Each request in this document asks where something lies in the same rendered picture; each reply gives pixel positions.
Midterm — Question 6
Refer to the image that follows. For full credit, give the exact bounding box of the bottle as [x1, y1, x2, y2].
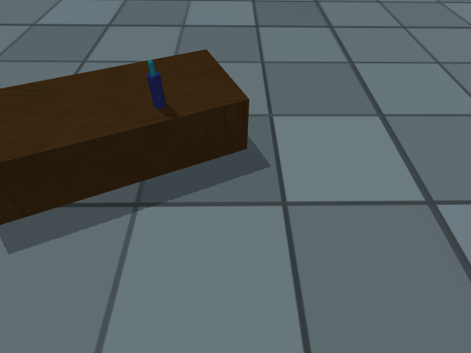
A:
[146, 60, 166, 109]

